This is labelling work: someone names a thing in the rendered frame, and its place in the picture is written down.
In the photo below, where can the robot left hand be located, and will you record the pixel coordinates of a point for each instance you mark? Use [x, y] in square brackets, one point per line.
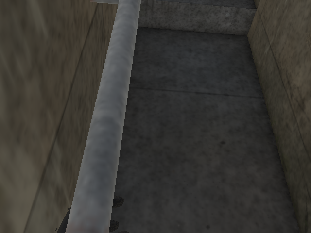
[114, 225]

